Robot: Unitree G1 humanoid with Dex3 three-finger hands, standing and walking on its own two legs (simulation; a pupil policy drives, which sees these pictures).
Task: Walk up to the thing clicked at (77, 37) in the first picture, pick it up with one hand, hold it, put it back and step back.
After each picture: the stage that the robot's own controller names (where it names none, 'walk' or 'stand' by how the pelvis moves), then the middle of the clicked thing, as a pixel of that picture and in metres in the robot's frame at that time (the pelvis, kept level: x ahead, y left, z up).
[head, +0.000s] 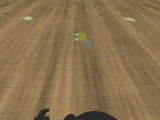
stand; (76, 35) +1.92 +0.44 -0.65
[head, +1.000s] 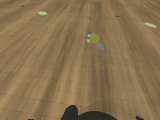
walk; (88, 37) +1.81 +0.21 -0.63
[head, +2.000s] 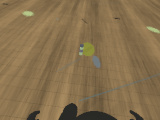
walk; (81, 49) +1.21 +0.22 -0.63
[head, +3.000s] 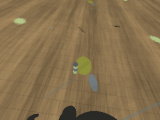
walk; (75, 68) +0.79 +0.23 -0.63
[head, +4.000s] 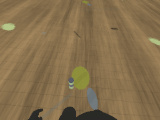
walk; (71, 83) +0.52 +0.20 -0.64
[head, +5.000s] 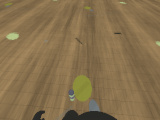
stand; (71, 95) +0.40 +0.20 -0.64
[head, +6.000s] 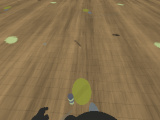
stand; (71, 99) +0.37 +0.21 -0.66
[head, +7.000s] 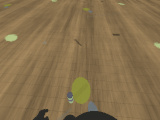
stand; (70, 98) +0.37 +0.21 -0.66
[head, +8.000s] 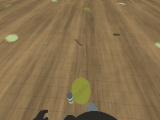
stand; (70, 98) +0.36 +0.22 -0.66
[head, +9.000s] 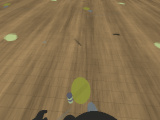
stand; (70, 98) +0.37 +0.21 -0.66
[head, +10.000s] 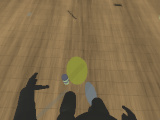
go down; (65, 79) +0.39 +0.23 -0.53
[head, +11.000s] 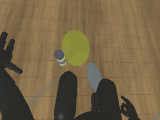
go down; (61, 59) +0.43 +0.28 -0.26
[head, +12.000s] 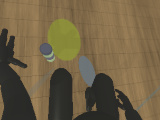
close in; (48, 54) +0.42 +0.30 -0.22
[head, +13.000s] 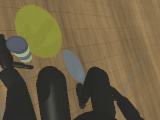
close; (22, 52) +0.39 +0.33 -0.15
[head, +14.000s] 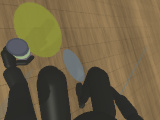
lift; (22, 53) +0.38 +0.33 -0.15
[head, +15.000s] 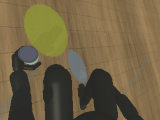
lift; (31, 58) +0.33 +0.32 -0.15
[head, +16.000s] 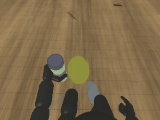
lift; (59, 70) +0.32 +0.20 +0.04
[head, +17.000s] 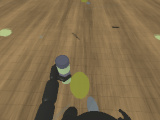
hold; (64, 71) +0.33 +0.18 +0.06
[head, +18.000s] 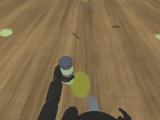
hold; (67, 72) +0.33 +0.16 +0.05
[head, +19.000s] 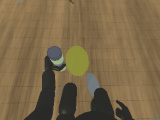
crouch; (58, 61) +0.39 +0.22 -0.03
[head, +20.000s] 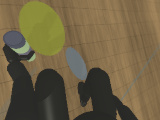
lower; (23, 49) +0.41 +0.33 -0.17
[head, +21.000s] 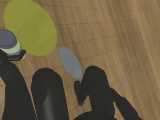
lower; (13, 48) +0.41 +0.35 -0.16
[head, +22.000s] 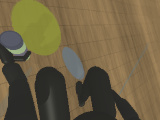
lower; (19, 49) +0.40 +0.34 -0.16
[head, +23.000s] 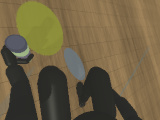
lower; (22, 52) +0.38 +0.34 -0.16
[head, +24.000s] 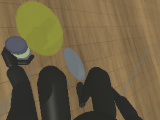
rest; (22, 53) +0.37 +0.34 -0.16
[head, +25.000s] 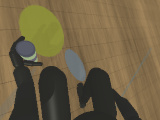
open; (29, 55) +0.38 +0.31 -0.16
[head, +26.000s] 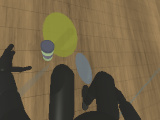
stand; (47, 52) +0.40 +0.30 -0.19
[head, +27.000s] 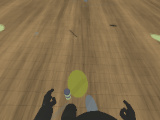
stand; (67, 94) +0.35 +0.20 -0.56
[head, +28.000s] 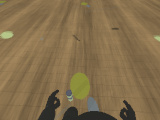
stand; (69, 95) +0.37 +0.22 -0.60
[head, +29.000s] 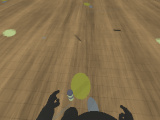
stand; (70, 95) +0.37 +0.21 -0.61
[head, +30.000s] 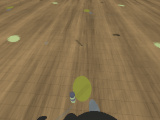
stand; (72, 97) +0.39 +0.19 -0.65
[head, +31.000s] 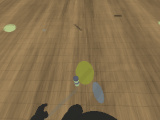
walk; (76, 81) +0.48 +0.20 -0.64
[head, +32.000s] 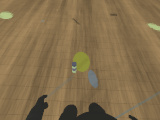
walk; (74, 67) +0.69 +0.20 -0.64
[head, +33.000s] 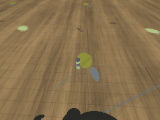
stand; (77, 63) +0.94 +0.28 -0.64
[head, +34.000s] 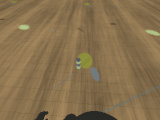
stand; (78, 63) +0.97 +0.23 -0.66
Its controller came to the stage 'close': yes
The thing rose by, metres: 0.68
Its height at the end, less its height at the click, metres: +0.00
